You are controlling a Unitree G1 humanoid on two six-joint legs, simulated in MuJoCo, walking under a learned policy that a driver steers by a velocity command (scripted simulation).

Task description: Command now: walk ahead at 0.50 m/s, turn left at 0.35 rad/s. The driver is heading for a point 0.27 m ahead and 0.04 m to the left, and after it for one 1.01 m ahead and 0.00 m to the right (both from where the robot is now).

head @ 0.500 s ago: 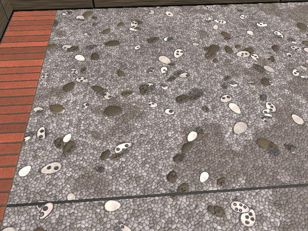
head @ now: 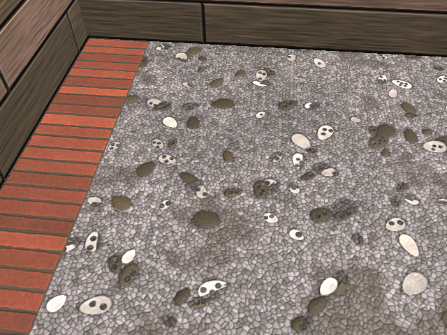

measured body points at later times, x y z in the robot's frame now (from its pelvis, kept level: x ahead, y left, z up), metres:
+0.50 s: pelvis +0.29 +0.08 +0.00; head +0.31 +0.09 +0.45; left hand +0.40 +0.36 -0.12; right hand +0.38 -0.18 -0.12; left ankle +0.23 +0.14 -0.74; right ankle +0.49 -0.09 -0.67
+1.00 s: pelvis +0.60 +0.05 +0.00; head +0.63 +0.03 +0.45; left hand +0.71 +0.31 -0.11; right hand +0.74 -0.24 -0.10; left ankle +0.76 +0.22 -0.68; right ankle +0.57 -0.03 -0.75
